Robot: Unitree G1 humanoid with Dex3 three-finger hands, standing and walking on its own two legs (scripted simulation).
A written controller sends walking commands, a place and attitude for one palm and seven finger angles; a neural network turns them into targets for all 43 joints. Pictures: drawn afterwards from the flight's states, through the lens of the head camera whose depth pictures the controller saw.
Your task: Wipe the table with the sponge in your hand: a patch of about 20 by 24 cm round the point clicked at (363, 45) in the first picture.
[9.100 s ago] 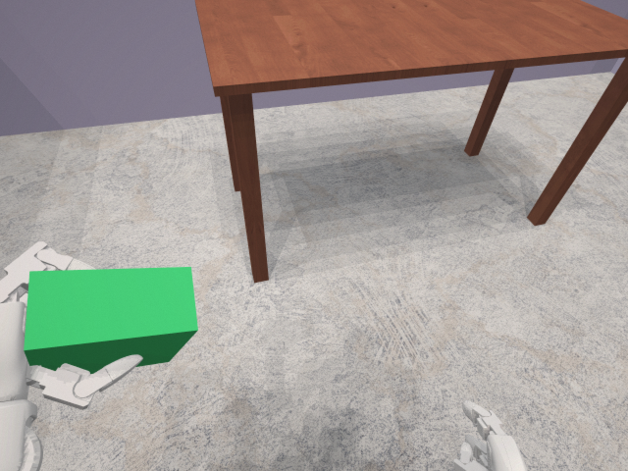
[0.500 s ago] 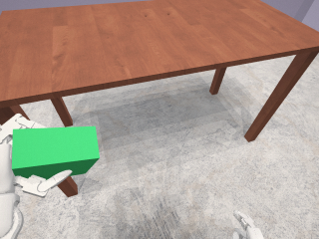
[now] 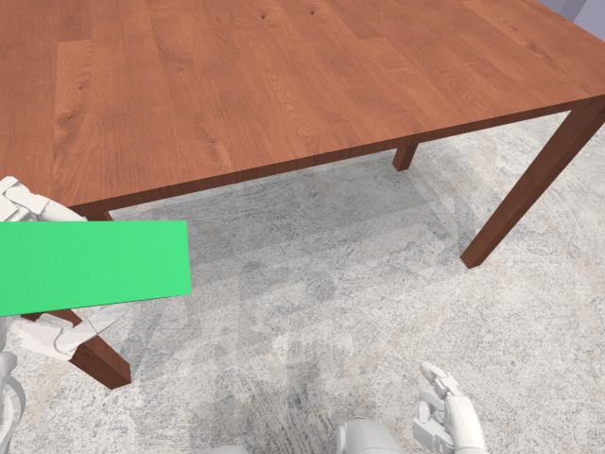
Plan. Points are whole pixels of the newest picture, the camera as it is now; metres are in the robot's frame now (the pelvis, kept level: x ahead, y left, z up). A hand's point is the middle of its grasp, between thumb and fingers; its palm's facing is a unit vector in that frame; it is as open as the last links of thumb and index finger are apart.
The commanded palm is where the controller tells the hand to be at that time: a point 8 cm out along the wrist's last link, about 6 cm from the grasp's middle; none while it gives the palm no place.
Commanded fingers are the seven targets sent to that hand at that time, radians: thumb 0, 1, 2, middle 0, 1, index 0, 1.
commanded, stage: shuffle to correct the standing spot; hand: left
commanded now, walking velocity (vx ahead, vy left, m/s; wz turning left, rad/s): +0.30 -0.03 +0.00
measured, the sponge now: (122, 268) +0.25 +0.19 +0.17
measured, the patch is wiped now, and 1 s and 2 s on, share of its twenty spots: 0.00 0.00 0.00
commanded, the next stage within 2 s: come to a stop and stand still in 0.90 s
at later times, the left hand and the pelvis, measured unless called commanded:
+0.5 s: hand (154, 172) +0.35 +0.19 +0.19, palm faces +0.38 -0.83 -0.40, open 10.3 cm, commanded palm +0.30 +0.24 +0.19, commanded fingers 0.00 0.10 1.30 -1.20 -1.60 -1.20 -1.60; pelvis +0.14 -0.04 -0.01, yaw +0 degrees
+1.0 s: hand (173, 129) +0.43 +0.19 +0.18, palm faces +0.44 -0.80 -0.42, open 10.3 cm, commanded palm +0.38 +0.23 +0.19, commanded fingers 0.00 0.10 1.30 -1.20 -1.60 -1.20 -1.60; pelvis +0.23 -0.05 +0.00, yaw +1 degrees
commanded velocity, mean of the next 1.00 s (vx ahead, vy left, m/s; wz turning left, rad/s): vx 0.20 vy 0.05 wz -0.04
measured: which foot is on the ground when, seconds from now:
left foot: down 0.00-0.18, up 0.20-0.48, down 0.50-0.76, up 0.78-1.00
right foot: up 0.00-0.16, down 0.18-0.50, up 0.52-0.74, down 0.76-1.00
